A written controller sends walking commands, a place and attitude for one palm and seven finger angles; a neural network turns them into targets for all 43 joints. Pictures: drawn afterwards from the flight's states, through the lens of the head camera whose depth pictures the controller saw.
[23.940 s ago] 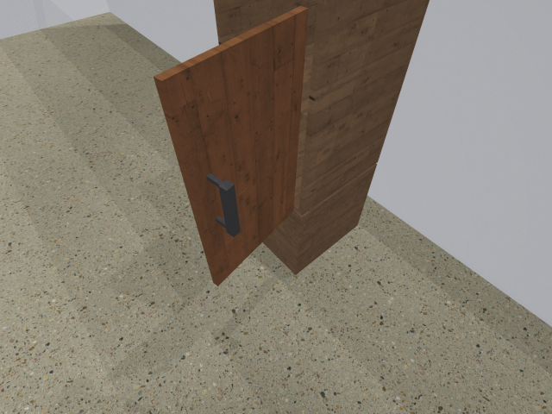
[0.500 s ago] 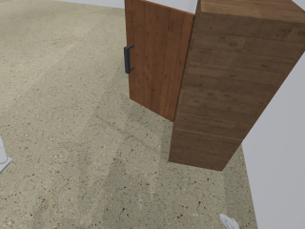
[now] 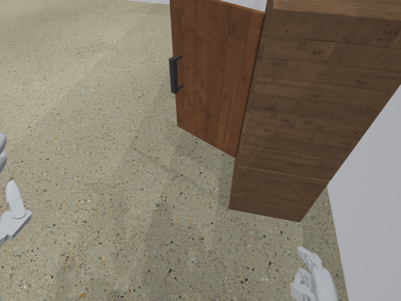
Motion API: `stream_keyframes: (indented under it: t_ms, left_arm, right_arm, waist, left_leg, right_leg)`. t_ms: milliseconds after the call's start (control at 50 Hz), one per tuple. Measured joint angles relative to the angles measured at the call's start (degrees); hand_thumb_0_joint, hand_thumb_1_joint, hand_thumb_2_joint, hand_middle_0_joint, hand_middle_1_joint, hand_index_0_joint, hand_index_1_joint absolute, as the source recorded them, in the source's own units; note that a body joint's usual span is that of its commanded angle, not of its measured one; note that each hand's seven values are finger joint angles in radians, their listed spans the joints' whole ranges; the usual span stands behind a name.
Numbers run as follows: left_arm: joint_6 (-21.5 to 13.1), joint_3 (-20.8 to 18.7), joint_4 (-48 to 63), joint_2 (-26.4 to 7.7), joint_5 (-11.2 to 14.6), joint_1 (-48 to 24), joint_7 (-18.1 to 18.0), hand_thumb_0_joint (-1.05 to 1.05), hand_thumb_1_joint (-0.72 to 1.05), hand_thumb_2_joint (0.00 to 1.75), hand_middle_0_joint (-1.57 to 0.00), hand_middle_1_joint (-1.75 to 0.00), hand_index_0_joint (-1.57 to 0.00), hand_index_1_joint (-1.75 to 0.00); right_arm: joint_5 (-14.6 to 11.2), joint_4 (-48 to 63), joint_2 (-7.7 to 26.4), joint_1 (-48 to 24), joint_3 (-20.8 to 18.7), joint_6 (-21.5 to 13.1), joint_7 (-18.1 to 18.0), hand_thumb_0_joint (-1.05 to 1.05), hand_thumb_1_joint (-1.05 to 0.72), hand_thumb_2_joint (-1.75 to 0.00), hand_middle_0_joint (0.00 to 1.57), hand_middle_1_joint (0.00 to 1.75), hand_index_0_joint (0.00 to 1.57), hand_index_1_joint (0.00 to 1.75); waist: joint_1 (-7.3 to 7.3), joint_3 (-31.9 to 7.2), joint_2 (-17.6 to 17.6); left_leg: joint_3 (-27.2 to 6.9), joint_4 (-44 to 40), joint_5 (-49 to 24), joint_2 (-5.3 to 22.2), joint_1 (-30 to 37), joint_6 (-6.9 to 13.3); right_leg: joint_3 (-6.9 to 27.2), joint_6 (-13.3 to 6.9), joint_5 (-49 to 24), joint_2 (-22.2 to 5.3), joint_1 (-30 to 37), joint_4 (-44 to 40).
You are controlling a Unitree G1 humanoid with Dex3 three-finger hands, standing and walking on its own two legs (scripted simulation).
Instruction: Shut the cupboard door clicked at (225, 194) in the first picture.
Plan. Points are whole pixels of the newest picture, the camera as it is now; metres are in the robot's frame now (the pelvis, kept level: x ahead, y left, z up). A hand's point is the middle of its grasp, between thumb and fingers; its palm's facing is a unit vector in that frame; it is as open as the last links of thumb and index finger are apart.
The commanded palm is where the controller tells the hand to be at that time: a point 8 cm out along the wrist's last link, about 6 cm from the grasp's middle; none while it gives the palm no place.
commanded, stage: stop stepping back and stand still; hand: left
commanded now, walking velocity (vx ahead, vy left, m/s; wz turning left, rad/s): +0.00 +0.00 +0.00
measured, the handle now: (177, 74) +0.91 +0.14 -0.03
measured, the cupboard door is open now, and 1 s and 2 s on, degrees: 64 64 64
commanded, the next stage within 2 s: let the arm hang, fingers relaxed in 0.30 s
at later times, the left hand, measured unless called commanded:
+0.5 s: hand (54, 245) +0.20 +0.28 +0.04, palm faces +0.19 -0.85 -0.48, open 7.4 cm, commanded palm none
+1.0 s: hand out of the picture -0.06 +0.21 -0.17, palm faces +0.02 -0.97 -0.23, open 7.3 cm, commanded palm none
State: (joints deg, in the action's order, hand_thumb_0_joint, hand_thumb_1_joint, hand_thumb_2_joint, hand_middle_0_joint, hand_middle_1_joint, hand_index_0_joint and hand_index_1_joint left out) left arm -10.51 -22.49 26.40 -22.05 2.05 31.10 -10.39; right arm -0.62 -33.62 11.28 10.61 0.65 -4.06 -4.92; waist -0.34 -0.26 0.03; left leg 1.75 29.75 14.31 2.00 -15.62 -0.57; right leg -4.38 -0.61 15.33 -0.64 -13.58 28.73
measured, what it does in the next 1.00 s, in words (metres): stands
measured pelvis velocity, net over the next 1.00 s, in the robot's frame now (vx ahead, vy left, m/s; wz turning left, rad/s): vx -0.01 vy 0.01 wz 0.01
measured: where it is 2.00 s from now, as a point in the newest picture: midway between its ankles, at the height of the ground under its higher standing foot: outside the picture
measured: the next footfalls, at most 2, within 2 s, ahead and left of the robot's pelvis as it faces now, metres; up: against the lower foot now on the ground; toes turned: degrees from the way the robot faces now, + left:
none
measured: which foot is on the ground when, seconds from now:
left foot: down 0.00-1.00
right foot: down 0.00-1.00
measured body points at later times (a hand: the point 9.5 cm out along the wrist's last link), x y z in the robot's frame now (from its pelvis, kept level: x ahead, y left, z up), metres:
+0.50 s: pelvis -0.02 +0.02 +0.00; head -0.01 +0.00 +0.45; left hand +0.19 +0.32 +0.07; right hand +0.14 -0.24 -0.11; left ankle +0.02 +0.12 -0.74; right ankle +0.00 -0.11 -0.74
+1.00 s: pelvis -0.01 +0.01 +0.00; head +0.00 +0.02 +0.45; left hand -0.06 +0.26 -0.15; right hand -0.03 -0.21 -0.15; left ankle +0.02 +0.12 -0.74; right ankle +0.00 -0.11 -0.74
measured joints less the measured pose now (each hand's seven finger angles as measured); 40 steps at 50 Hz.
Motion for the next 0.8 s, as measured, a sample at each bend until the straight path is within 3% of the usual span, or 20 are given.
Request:
stream_keyframes:
  t_ms: [140, 400, 440, 500, 600, 700, 800]
  left_arm:
    - [0.0, 0.1, 0.1, -0.2, 0.0, 0.2, 0.2, 0.01, 0.88, 0.89, -0.21, -0.31, -0.21, -0.31]
    - [1.0, 0.3, -1.0, 0.6, -0.3, -0.2, -0.1, 0.01, 0.89, 0.89, -0.21, -0.31, -0.21, -0.31]
    - [0.9, 4.0, -8.6, -0.4, -1.9, -4.3, 2.7, 0.01, 0.89, 0.89, -0.2, -0.31, -0.2, -0.31]
    - [7.1, 12.4, -28.4, 0.4, -3.2, -12.3, 7.4, 0.0, 0.89, 0.89, -0.2, -0.3, -0.2, -0.3]
    - [13.5, 21.5, -57.4, 5.4, -3.9, -17.6, 10.3, 0.0, 0.9, 0.89, -0.19, -0.3, -0.19, -0.3]
    - [14.5, 24.1, -74.1, 11.3, -3.3, -16.4, 10.1, 0.01, 0.92, 0.89, -0.2, -0.3, -0.2, -0.3]
    - [13.2, 22.1, -82.2, 10.1, -3.1, -14.4, 9.5, -0.01, 0.98, 0.89, -0.2, -0.3, -0.2, -0.3]
  right_arm:
    - [0.5, -0.8, -1.4, 1.8, 1.5, -0.2, 0.2, 0.01, -0.91, -0.9, 0.2, 0.3, 0.2, 0.3]
    - [0.4, -2.9, 0.1, 3.5, 0.3, -0.5, 0.0, 0.02, -0.91, -0.9, 0.2, 0.3, 0.2, 0.3]
    - [0.2, -5.4, 2.2, 2.6, -0.4, -2.3, 2.5, 0.02, -0.91, -0.9, 0.2, 0.3, 0.2, 0.3]
    - [0.6, -9.5, 6.1, -0.5, -0.7, 0.0, 4.9, 0.01, -0.91, -0.9, 0.2, 0.3, 0.2, 0.3]
    - [1.5, -12.9, 7.3, -2.9, -0.5, 3.0, 5.7, 0.01, -0.91, -0.9, 0.2, 0.3, 0.2, 0.3]
    - [1.8, -17.7, 4.7, 0.3, 0.1, 4.6, 5.3, 0.01, -0.91, -0.9, 0.2, 0.3, 0.2, 0.3]
    - [1.7, -23.7, 1.3, 4.7, 0.4, 5.7, 4.7, 0.01, -0.91, -0.9, 0.2, 0.3, 0.2, 0.3]
  waist:
    - [0.23, -0.5, -0.2]
    - [-0.47, -0.4, 0.0]
    - [0.01, -0.8, -1.3]
    - [0.68, -1.0, -3.8]
    - [-1.27, 1.0, -2.8]
    - [-1.47, 3.1, 1.0]
    - [0.14, 3.5, 2.2]
  left_leg:
    - [-0.1, -1.2, -1.3, 0.0, -0.1, 0.3]
    - [0.3, -2.7, -2.1, -0.6, 0.5, 1.0]
    - [-0.2, -0.6, -1.5, -0.8, -1.4, 1.2]
    - [0.0, 2.6, -0.4, -1.5, -3.6, 1.8]
    - [1.0, 4.1, 0.2, -2.3, -4.1, 2.1]
    - [0.8, 2.0, -0.8, -2.0, -2.5, 1.6]
    - [-0.5, -0.4, -2.0, -1.2, -1.2, 1.0]
  right_leg:
    - [-0.1, 0.2, -1.9, 0.2, 0.5, -2.5]
    - [0.3, 0.9, -3.0, -0.4, 1.2, -4.2]
    - [-0.3, 1.1, -2.4, -0.7, -0.2, -2.5]
    - [-0.1, 1.3, -0.8, -1.6, -2.9, 1.6]
    - [1.1, 1.5, 0.9, -2.6, -4.9, 5.7]
    - [0.9, 1.3, 0.2, -2.2, -3.4, 4.0]
    - [-0.5, 0.5, -1.7, -1.1, -0.8, -0.4]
